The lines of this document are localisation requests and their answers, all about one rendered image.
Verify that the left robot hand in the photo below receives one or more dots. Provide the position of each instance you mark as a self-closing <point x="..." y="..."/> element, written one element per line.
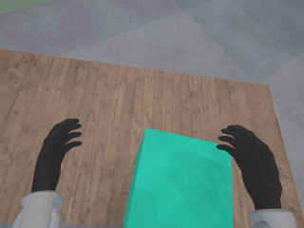
<point x="48" y="165"/>

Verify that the pedestal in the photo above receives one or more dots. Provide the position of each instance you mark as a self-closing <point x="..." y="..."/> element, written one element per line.
<point x="115" y="104"/>

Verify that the robot left forearm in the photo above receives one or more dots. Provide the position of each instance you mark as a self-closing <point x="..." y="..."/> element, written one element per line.
<point x="41" y="209"/>

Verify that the carton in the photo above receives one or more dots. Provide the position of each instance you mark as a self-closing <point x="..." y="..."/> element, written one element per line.
<point x="179" y="182"/>

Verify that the robot right forearm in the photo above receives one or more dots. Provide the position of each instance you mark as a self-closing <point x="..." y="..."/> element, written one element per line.
<point x="272" y="218"/>

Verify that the right robot hand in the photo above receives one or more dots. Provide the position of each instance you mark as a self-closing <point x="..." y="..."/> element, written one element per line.
<point x="257" y="164"/>

